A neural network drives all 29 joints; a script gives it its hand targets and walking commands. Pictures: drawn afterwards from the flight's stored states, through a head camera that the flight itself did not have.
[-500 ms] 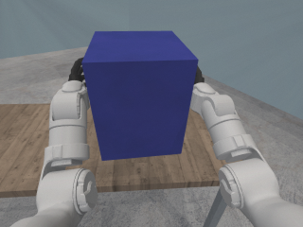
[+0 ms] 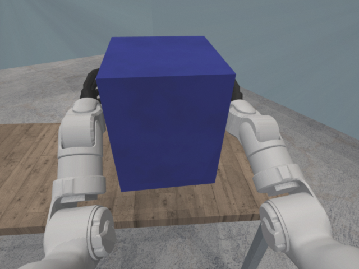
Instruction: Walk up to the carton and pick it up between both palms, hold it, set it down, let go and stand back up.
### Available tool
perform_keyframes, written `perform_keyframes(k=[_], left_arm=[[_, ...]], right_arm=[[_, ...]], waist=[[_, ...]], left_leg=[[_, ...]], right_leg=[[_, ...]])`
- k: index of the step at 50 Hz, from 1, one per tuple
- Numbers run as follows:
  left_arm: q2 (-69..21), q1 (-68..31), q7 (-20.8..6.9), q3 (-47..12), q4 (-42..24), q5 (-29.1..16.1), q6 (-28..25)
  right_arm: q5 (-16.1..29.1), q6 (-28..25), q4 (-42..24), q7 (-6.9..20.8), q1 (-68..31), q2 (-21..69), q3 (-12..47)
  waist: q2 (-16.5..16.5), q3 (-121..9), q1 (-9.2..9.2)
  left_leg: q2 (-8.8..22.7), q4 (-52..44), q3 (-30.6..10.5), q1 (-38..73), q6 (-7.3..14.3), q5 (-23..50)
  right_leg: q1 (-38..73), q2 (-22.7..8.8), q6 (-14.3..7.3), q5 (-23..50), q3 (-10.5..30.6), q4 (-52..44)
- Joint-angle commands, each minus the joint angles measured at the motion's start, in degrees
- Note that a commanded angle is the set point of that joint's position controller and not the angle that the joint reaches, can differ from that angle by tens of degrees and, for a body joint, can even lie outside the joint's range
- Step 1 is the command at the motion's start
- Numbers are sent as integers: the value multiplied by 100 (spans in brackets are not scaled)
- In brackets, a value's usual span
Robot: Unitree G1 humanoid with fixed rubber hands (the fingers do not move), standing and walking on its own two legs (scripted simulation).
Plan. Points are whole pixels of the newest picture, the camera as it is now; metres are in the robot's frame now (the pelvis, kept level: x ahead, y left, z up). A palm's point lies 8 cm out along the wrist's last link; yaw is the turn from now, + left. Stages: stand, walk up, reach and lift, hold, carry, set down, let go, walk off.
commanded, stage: hold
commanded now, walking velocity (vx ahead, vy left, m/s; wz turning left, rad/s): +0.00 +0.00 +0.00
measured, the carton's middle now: (164, 111) +0.38 +0.00 +0.24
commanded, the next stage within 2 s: set down in 0.42 s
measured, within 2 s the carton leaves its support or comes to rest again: neither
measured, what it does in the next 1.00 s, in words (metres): stands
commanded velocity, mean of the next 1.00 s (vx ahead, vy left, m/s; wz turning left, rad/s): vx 0.00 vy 0.00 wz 0.00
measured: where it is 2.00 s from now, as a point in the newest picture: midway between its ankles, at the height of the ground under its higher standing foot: outside the picture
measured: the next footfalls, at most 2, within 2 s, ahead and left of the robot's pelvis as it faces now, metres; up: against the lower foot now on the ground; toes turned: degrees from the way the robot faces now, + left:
none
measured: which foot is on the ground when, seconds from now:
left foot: down 0.00-1.00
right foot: down 0.00-1.00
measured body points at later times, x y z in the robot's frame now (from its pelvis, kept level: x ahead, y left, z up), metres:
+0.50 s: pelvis +0.00 +0.00 +0.00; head -0.08 +0.02 +0.44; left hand +0.39 +0.15 +0.27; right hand +0.38 -0.15 +0.26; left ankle +0.02 +0.11 -0.75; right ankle +0.02 -0.12 -0.75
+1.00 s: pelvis +0.01 -0.01 +0.00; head -0.03 +0.03 +0.45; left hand +0.43 +0.15 +0.22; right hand +0.41 -0.14 +0.18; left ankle +0.02 +0.11 -0.75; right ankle +0.02 -0.12 -0.75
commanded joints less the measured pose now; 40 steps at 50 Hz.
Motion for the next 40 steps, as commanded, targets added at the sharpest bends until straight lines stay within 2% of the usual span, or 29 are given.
perform_keyframes(k=[1,2,3,6,7,9,10,15,16,18,19,21,22,24,26,28,29,32,33,34,37,40], left_arm=[[-3724,-4726,-923,-2513,-728,-1017,-386],[-3713,-4627,-949,-2447,-628,-966,-365],[-3705,-4654,-969,-2392,-586,-939,-366],[-3787,-4804,-957,-2438,-622,-990,-401],[-3858,-4875,-936,-2614,-814,-1112,-419],[-3921,-4987,-886,-2708,-1097,-1184,-455],[-3827,-4935,-873,-2639,-997,-1122,-430],[-3718,-4801,-948,-2442,-689,-1015,-386],[-3667,-4837,-959,-2413,-632,-999,-390],[-3862,-4762,-959,-2582,-760,-1083,-392],[-3851,-4826,-948,-2540,-749,-1080,-394],[-3772,-4798,-947,-2442,-545,-1013,-391],[-3761,-5017,-968,-2495,-695,-1038,-412],[-3768,-5198,-954,-2614,-830,-1073,-502],[-3772,-5275,-1000,-2528,-635,-1070,-596],[-3635,-5211,-1065,-2235,-247,-949,-789],[-3710,-5131,-1105,-2138,-55,-902,-884],[-3385,-4905,-1264,-1583,600,-493,-1156],[-3303,-4811,-1308,-1498,604,-363,-1249],[-3266,-4681,-1347,-1393,715,-249,-1343],[-3301,-4292,-1430,-1320,840,-42,-1512],[-3289,-4144,-1486,-1334,986,27,-1695]], right_arm=[[926,-169,-1842,739,-5397,3821,1739],[887,-146,-1716,743,-5338,3806,1717],[881,-160,-1746,749,-5424,3856,1745],[902,-211,-1929,760,-5650,3995,1770],[933,-229,-2028,752,-5632,4016,1783],[1032,-236,-2163,733,-5579,3955,1859],[969,-187,-2037,720,-5476,3935,1846],[847,-145,-1789,723,-5380,3939,1741],[845,-147,-1693,738,-5470,3936,1696],[912,-211,-2050,730,-5541,3914,1747],[925,-209,-2092,719,-5633,3903,1753],[863,-169,-1841,714,-5555,3873,1691],[629,-206,-1766,729,-5678,3998,1647],[537,-363,-1690,795,-5667,3995,1525],[318,-478,-1554,844,-5762,3987,1395],[134,-709,-1380,891,-5821,3975,1180],[-7,-836,-1353,919,-5872,3940,1075],[-494,-1189,-729,1016,-5681,3834,739],[-644,-1333,-532,1059,-5457,3795,624],[-764,-1495,-403,1106,-5393,3749,565],[-1039,-1965,-398,1156,-5266,3584,474],[-1344,-2364,-333,1204,-5168,3522,280]], waist=[[285,-2314,-44],[272,-2151,-51],[211,-2126,31],[195,-2400,79],[270,-2617,-26],[356,-2857,-69],[326,-2591,-14],[211,-2255,1],[275,-2266,-20],[398,-2572,-47],[358,-2555,-53],[323,-2244,-63],[360,-2282,24],[521,-2361,-49],[459,-2388,-98],[296,-2301,-19],[321,-2245,-4],[68,-1851,97],[105,-1774,79],[98,-1811,151],[79,-1830,124],[1,-1585,77]], left_leg=[[-418,-411,-35,302,-333,1526],[-419,-450,-28,208,-319,1436],[-404,-526,-5,116,-291,1267],[-441,-482,19,92,-254,1335],[-415,-398,-23,273,-287,1583],[-409,-248,-45,527,-385,1981],[-430,-280,-12,459,-381,1886],[-439,-502,13,137,-284,1275],[-436,-512,7,117,-261,1171],[-456,-397,10,268,-312,1411],[-440,-393,-21,312,-307,1425],[-435,-431,-11,151,-307,1318],[-433,-520,35,171,-266,1305],[-398,-509,-7,305,-314,1460],[-416,-566,19,357,-293,1222],[-430,-621,80,298,-213,972],[-440,-668,102,250,-202,928],[-445,-842,192,126,-86,589],[-456,-883,238,204,-90,659],[-450,-866,270,314,-82,822],[-432,-834,306,567,-113,1261],[-423,-833,365,735,-128,1308]], right_leg=[[941,454,155,1137,246,-15],[982,439,145,1079,257,-30],[989,460,140,938,233,-32],[983,443,165,997,290,-6],[1011,460,161,1225,280,31],[1004,487,146,1528,266,100],[989,496,160,1408,234,27],[958,432,200,963,258,-22],[932,422,176,888,268,-18],[1025,432,164,1116,303,24],[972,433,161,1090,292,6],[894,445,163,973,238,-22],[808,482,178,792,183,-52],[752,502,128,726,144,-69],[705,469,131,550,125,-118],[726,426,164,475,124,-143],[768,403,172,459,98,-155],[939,327,239,295,73,-197],[993,325,234,351,34,-199],[1093,311,220,476,30,-195],[1325,321,198,789,-48,-228],[1083,329,155,570,-150,-315]])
